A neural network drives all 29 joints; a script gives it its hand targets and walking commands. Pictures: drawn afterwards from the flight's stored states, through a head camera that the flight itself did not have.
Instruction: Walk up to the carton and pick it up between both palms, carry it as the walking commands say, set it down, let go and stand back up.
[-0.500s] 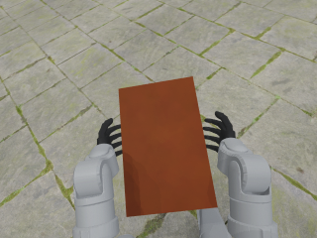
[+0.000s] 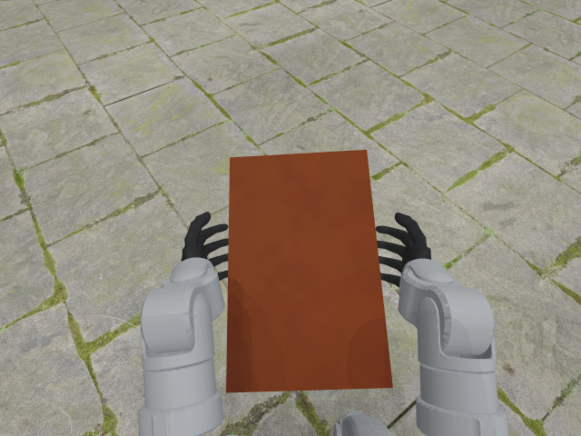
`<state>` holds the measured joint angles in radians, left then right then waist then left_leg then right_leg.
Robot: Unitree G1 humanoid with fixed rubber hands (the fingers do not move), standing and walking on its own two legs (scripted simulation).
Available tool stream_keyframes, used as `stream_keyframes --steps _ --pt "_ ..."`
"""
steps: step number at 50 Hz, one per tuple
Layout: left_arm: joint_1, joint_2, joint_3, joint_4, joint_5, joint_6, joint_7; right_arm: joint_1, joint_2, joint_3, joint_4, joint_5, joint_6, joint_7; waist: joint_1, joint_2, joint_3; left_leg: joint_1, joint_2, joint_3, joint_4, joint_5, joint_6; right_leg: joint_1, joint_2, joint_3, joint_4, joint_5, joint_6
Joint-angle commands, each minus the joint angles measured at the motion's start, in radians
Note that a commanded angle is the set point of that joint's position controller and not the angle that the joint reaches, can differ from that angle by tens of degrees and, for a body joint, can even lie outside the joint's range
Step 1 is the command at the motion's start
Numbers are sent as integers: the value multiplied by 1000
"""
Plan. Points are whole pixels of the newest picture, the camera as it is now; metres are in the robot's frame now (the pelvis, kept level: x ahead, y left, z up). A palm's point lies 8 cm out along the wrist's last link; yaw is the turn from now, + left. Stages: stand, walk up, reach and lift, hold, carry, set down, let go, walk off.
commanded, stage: carry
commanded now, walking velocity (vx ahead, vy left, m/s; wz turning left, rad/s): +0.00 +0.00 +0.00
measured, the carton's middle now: (303, 272) +0.35 -0.02 -0.01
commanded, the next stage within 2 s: none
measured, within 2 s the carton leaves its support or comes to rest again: neither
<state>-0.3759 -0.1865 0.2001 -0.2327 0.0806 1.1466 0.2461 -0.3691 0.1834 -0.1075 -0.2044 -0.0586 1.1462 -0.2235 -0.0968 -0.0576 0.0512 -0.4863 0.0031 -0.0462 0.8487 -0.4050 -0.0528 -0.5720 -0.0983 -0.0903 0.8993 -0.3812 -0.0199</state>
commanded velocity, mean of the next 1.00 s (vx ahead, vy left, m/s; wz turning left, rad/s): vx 0.00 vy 0.00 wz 0.00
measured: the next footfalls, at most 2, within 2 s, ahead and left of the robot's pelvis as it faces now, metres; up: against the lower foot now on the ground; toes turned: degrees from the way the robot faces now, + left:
right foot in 1.02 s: -0.09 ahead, -0.06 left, +0.00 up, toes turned -4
left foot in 1.30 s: -0.15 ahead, +0.17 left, +0.00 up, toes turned -1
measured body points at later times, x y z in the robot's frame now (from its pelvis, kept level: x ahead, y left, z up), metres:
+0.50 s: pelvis -0.09 +0.03 +0.00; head -0.13 +0.06 +0.45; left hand +0.23 +0.16 +0.07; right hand +0.20 -0.11 +0.05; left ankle +0.00 +0.16 -0.70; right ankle +0.03 -0.11 -0.70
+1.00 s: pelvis -0.17 +0.02 -0.01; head -0.26 +0.03 +0.43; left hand +0.14 +0.15 +0.03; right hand +0.12 -0.12 +0.02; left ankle -0.01 +0.16 -0.69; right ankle -0.11 -0.07 -0.68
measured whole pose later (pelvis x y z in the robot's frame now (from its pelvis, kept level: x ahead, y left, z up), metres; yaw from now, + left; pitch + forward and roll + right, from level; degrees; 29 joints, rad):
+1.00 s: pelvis -0.17 +0.02 -0.01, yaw -1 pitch -7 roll -1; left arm -0.32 -0.17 0.31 0.49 0.27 0.59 0.10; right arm -0.32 0.17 -0.22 0.54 -0.19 0.63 -0.07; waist -0.05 0.00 -0.11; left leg -0.53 0.04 -0.04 0.86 -0.35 -0.01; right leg -0.45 0.01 -0.09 1.03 -0.43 0.01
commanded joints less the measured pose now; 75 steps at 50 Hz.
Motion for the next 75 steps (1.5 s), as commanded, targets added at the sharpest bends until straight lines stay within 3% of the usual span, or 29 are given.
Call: stream_keyframes --steps 1,10,16,21,25,27,29,30,37,41,43,44,45,46,48,49,50,51,52,54,55,57,58,63,64,65,66,70,75 --pt "-572 -901 -745 -82 -346 14 -336 -570 937 650 -73 402 8 332 95 61 -746 220 87 -27 -66 526 68 569 -139 100 -224 899 7" --pt "-556 -945 -714 145 -308 30 -341 -679 890 591 -26 359 -10 337 102 225 -591 228 187 -158 -219 595 130 369 -41 32 -263 157 38" --pt "-474 -965 -629 350 -264 -2 -354 -797 843 536 -12 317 -58 330 105 74 -478 6 108 -113 -312 -145 120 345 -96 112 -392 -92 6" --pt "-449 -892 -378 687 -78 -158 -351 -766 766 285 360 121 -203 336 114 188 -395 -87 129 -170 -414 -316 129 332 -8 46 -322 -69 18" --pt "-541 -845 -364 528 -95 -322 -330 -805 705 273 260 122 -355 319 112 116 -416 -83 80 -108 -337 -297 128 312 -23 57 -352 -119 24" --pt "-495 -807 -284 629 -21 -404 -317 -722 656 181 398 53 -432 317 118 159 -430 -67 73 -104 -335 -312 130 301 -22 58 -352 -138 24" --pt "-418 -832 -383 482 -88 -415 -306 -756 652 317 156 149 -450 304 117 135 -463 -62 86 -119 -335 -329 136 310 -4 40 -327 -138 36" --pt "-363 -782 -313 617 -14 -443 -309 -692 624 253 306 74 -476 302 123 103 -453 -82 73 -97 -298 -307 131 322 -16 64 -354 -140 32" --pt "-305 -713 -386 528 -41 -453 -307 -588 598 365 247 120 -474 296 112 -131 -455 90 -72 92 64 -192 126 90 -94 107 -561 -383 46" --pt "-300 -686 -365 602 6 -459 -314 -552 586 328 371 82 -484 304 102 116 -383 16 6 -70 -157 -367 167 56 10 -30 -320 -376 66" --pt "-347 -711 -374 610 -5 -479 -318 -507 574 281 411 51 -493 311 103 412 -360 -355 251 -373 -595 -594 233 332 179 -89 279 -144 75" --pt "-318 -731 -336 692 25 -505 -319 -496 562 234 492 15 -506 322 118 443 -336 -499 277 -320 -645 -579 205 431 185 -62 432 -70 60" --pt "-297 -612 -92 1030 204 -599 -323 -400 460 -16 843 -173 -590 338 126 444 -365 -515 248 -209 -609 -479 163 449 178 -42 460 -95 29" --pt "-333 -581 -96 910 173 -672 -305 -459 412 -1 771 -142 -659 328 128 447 -378 -460 195 -139 -540 -379 123 419 161 -19 403 -107 21" --pt "-436 -621 -315 394 -71 -667 -285 -544 472 266 273 68 -662 286 142 226 -407 -231 111 -70 -266 -235 74 391 75 54 -117 -75 3" --pt "-390 -616 -236 554 -8 -670 -291 -533 482 227 404 7 -667 279 140 69 -360 -145 63 -31 -78 -81 67 376 35 114 -435 -143 18" --pt "-366 -573 -136 709 67 -693 -300 -497 468 153 551 -58 -699 272 134 -69 -371 -167 34 9 70 -35 48 351 -109 363 -573 -226 11" --pt "-434 -650 -401 358 -153 -614 -292 -623 570 450 200 204 -623 251 115 -182 -294 -223 7 -1 200 -52 33 291 -225 559 -645 -206 37" --pt "-437 -676 -461 180 -203 -545 -296 -623 582 521 -57 237 -561 239 105 -170 -288 -181 6 6 324 11 33 210 -228 529 -697 -392 -7" --pt "-553 -601 -392 411 -86 -536 -307 -678 577 427 277 113 -530 253 108 -193 -225 -114 -16 23 491 25 35 -12 -201 424 -749 -541 -40" --pt "-532 -611 -405 347 -99 -510 -304 -637 617 472 250 138 -496 252 106 -259 -240 -102 -27 38 528 21 51 7 -184 372 -751 -508 -39" --pt "-524 -618 -493 189 -152 -455 -300 -618 625 534 150 211 -438 262 108 -163 -269 -55 -22 49 470 -16 64 24 -164 332 -691 -421 -86" --pt "-463 -621 -406 398 -59 -452 -304 -560 598 425 329 117 -446 271 106 -97 -295 -23 -10 56 359 -41 78 71 -160 320 -660 -368 -100" --pt "-415 -649 -358 462 -5 -490 -282 -550 578 332 341 96 -496 283 103 -58 -501 190 -52 97 -255 -70 82 296 -108 205 -454 -32 -86" --pt "-447 -639 -354 391 -15 -514 -272 -540 592 322 327 94 -512 283 100 36 -557 276 -6 -4 -368 54 91 305 -90 151 -364 62 -54" --pt "-437 -629 -356 311 -30 -522 -262 -518 603 331 283 111 -517 281 112 199 -588 304 156 -210 -391 243 126 287 -34 82 -258 109 -9" --pt "-384 -599 -257 488 49 -561 -267 -401 527 187 467 -24 -562 278 121 267 -538 266 214 -234 -360 363 144 266 11 44 -305 96 34" --pt "-434 -638 -336 423 -12 -640 -271 -491 545 231 341 15 -652 274 113 109 -562 222 117 -85 -290 407 97 391 -36 76 -322 298 16" --pt "-362 -581 -353 419 -22 -650 -268 -368 494 225 376 -20 -656 259 117 188 -482 110 135 -137 -399 38 115 341 -7 60 -354 64 19"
